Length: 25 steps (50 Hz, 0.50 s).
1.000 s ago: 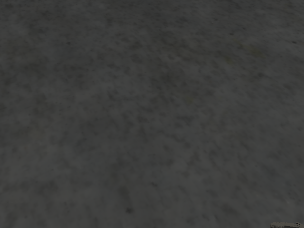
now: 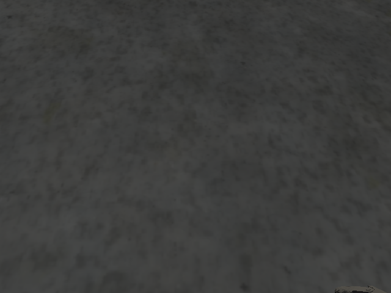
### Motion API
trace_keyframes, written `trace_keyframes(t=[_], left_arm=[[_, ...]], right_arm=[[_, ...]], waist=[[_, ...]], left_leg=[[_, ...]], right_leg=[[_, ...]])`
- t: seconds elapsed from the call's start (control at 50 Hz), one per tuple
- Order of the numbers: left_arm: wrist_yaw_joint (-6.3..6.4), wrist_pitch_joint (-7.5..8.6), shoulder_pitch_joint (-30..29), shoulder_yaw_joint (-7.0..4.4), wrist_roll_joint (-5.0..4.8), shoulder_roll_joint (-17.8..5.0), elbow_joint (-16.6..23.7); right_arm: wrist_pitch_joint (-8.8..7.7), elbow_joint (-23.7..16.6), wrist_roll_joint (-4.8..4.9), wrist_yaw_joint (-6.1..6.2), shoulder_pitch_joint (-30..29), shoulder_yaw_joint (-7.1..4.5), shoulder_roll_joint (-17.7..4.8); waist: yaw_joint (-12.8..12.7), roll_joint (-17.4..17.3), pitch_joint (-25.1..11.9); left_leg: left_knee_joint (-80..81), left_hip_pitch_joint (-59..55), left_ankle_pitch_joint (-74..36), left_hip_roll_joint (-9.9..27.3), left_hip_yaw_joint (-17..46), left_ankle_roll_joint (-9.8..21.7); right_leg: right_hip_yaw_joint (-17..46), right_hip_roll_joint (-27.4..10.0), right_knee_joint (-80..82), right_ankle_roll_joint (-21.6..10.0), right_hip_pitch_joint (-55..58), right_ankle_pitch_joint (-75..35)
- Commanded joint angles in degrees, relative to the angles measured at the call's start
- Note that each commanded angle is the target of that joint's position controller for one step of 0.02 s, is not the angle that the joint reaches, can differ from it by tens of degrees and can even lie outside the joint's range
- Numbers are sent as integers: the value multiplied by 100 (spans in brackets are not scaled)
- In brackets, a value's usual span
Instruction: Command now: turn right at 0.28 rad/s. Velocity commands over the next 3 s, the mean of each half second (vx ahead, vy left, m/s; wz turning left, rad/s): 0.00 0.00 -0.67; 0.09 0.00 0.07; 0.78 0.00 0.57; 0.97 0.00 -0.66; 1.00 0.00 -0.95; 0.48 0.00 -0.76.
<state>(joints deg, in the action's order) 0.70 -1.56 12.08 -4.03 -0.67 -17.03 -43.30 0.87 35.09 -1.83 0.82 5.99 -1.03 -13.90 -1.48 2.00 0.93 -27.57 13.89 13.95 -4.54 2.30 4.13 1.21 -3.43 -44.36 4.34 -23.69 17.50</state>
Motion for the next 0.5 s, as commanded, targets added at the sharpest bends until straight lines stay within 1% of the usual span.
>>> trace_keyframes(t=[0.02,0.06,0.1,0.12,0.14,0.16,0.18,0.2,0.22,0.24,0.26,0.28,0.3,0.32,0.36,0.4,0.46,0.5], left_arm=[[-21,132,-577,-146,-89,-784,674],[-60,157,-379,-132,-108,-696,691],[-119,163,-82,-118,-120,-574,641],[-144,164,72,-121,-122,-544,612],[-145,167,182,-149,-96,-614,614],[-88,169,338,-270,-60,-1019,646],[-47,203,364,-437,-37,-1653,722],[-44,258,757,-385,112,-1387,724],[-29,325,687,-347,145,-1271,716],[2,338,385,-355,56,-1197,778],[39,294,136,-333,-75,-1120,841],[107,227,-17,-301,-144,-1017,901],[143,144,-53,-302,-150,-1017,931],[171,80,-36,-321,-126,-1046,952],[206,8,-4,-368,-100,-1137,998],[214,-40,-87,-406,-110,-1208,1064],[180,-89,-247,-432,-102,-1253,1169],[152,-108,-402,-396,-82,-1185,1226]], right_arm=[[-8,-117,43,20,185,-396,-1261],[47,-87,120,85,164,-424,-1253],[96,-109,181,149,30,-440,-1174],[119,-118,216,175,-49,-455,-1146],[124,-86,254,192,-6,-471,-1095],[83,-148,185,197,43,-473,-952],[18,-478,-2,178,-384,-422,-773],[-41,-563,-13,176,-804,-396,-717],[-70,-509,86,132,-659,-425,-766],[-74,-403,142,117,-562,-441,-745],[-74,-365,135,113,-524,-458,-790],[-84,-344,127,113,-554,-475,-802],[-99,-335,150,85,-547,-450,-696],[-115,-302,175,60,-513,-438,-636],[-147,-247,207,40,-509,-434,-612],[-171,-207,213,22,-498,-437,-623],[-218,-159,238,-16,-409,-484,-742],[-254,-64,255,-58,-163,-521,-854]], waist=[[445,-1008,44],[375,-878,-88],[228,-803,-292],[125,-773,-353],[50,-631,-356],[114,184,-470],[156,1448,-319],[-305,1303,-641],[-178,773,-750],[-11,356,-729],[70,175,-631],[107,210,-692],[129,274,-685],[122,321,-709],[83,391,-749],[72,515,-745],[60,763,-700],[74,942,-797]], left_leg=[[840,-244,-892,1862,1156,993],[561,-675,-1981,2083,1202,1047],[242,-923,-2757,2122,999,950],[51,-899,-2806,2041,799,799],[-265,-743,-2440,1817,513,500],[-1298,-154,-1399,1235,-67,8],[-2406,1473,677,103,-598,-603],[-3587,2329,2522,-157,75,-704],[-4089,2493,2342,32,424,-664],[-4171,2606,1924,130,483,-666],[-3907,2698,1570,222,499,-711],[-3646,2502,1285,271,504,-769],[-3386,2322,1093,176,406,-843],[-3080,2213,953,103,363,-899],[-2415,2006,790,3,362,-967],[-1862,1658,648,-69,395,-989],[-1259,1141,516,-160,448,-955],[-852,816,428,-66,396,-890]], right_leg=[[-181,45,109,-135,-159,500],[-218,48,159,-206,-280,672],[-337,105,530,-309,-84,467],[-400,163,972,-404,162,64],[-233,168,1581,-570,486,-762],[884,-348,2063,-936,1066,-2272],[2754,-1397,2202,-1896,1802,-4105],[3274,-1740,2416,-2523,2426,-4297],[2910,-1562,2328,-2380,2583,-4100],[2518,-1233,2199,-2076,2627,-3938],[2278,-1065,2168,-1876,2585,-3853],[2127,-897,2185,-1750,2492,-3738],[2065,-725,2197,-1706,2366,-3713],[2054,-630,2187,-1691,2348,-3661],[2164,-539,2131,-1658,2301,-3468],[2322,-447,2075,-1595,2030,-3129],[2703,-351,2042,-1522,1609,-2777],[2786,-352,1890,-1445,1606,-2778]])
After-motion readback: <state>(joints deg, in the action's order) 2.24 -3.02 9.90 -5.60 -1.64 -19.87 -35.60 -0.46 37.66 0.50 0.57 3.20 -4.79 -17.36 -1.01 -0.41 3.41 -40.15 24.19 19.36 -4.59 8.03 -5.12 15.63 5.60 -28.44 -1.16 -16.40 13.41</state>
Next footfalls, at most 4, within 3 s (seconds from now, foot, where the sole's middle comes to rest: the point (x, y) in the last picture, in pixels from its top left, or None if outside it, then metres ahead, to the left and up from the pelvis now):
0.14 right None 0.02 -0.13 -0.78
0.58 left None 0.15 0.06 -0.78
0.90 right None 0.00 -0.13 -0.78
1.38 left None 0.41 0.10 -0.77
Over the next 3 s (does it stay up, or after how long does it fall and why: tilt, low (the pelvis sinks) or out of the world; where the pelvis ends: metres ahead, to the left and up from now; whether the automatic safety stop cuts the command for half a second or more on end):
stays up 1.42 -0.35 0.00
